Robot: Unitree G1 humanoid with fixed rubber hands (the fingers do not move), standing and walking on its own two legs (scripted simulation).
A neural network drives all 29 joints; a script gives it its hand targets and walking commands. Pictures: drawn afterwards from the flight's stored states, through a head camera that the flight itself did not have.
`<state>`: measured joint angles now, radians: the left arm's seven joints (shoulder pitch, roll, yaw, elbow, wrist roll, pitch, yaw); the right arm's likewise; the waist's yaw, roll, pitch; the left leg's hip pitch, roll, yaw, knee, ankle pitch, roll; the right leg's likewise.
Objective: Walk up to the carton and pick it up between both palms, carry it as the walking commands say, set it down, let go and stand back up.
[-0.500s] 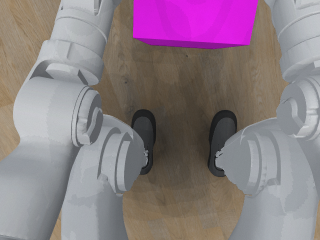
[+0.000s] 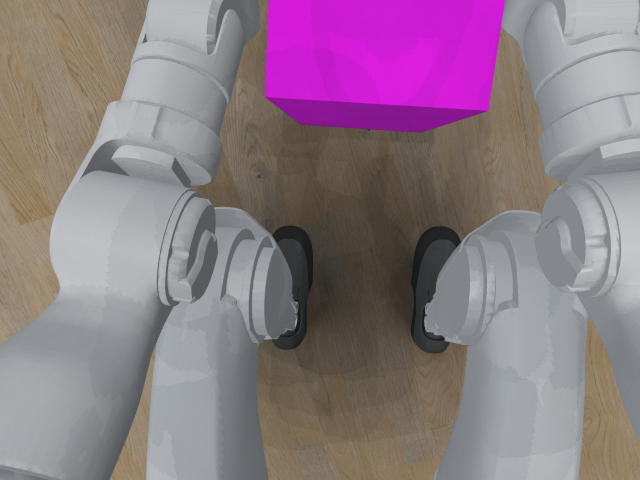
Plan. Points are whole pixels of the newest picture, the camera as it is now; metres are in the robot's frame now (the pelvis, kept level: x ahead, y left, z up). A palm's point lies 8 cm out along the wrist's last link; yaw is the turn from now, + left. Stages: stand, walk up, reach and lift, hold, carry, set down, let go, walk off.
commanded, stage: reach and lift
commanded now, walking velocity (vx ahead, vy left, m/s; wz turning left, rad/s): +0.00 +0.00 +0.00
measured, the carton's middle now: out of the picture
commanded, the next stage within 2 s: none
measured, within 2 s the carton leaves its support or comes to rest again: neither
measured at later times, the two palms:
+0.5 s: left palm out of the picture +0.56 +0.09 -0.07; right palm out of the picture +0.55 -0.16 -0.09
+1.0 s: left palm out of the picture +0.54 +0.08 +0.00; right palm out of the picture +0.53 -0.17 -0.02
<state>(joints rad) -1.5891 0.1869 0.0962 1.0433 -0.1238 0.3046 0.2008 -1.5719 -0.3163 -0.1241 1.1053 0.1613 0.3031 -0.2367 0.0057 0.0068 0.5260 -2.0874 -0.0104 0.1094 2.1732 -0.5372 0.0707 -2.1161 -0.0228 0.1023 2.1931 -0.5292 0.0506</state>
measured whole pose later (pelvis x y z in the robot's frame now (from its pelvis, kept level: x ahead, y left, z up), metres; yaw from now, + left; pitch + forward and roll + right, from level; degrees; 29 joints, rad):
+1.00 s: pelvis -0.01 +0.00 +0.08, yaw -2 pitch +20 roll +2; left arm -1.41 0.10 0.21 0.79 -0.01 0.40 0.20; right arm -1.41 -0.24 -0.26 0.86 0.08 0.41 -0.23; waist 0.01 0.01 0.53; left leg -1.76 -0.02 0.09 1.95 -0.54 0.06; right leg -1.79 0.01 0.10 1.96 -0.52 0.06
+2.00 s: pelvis -0.02 +0.00 +0.19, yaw -4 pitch +9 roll +2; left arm -1.21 0.04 0.22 0.72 0.03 0.44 0.19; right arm -1.24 -0.17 -0.27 0.82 0.08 0.43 -0.23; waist 0.01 -0.01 0.52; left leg -1.28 -0.02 0.08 1.60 -0.48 0.05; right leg -1.32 0.02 0.10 1.61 -0.45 0.06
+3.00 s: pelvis -0.01 +0.00 +0.31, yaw -6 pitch -2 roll +2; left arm -0.94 -0.03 0.22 0.69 0.08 0.44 0.16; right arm -0.99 -0.09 -0.23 0.80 0.05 0.42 -0.23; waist 0.01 -0.01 0.50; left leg -0.70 -0.02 0.07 1.06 -0.33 0.04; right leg -0.75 0.02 0.10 1.08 -0.30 0.04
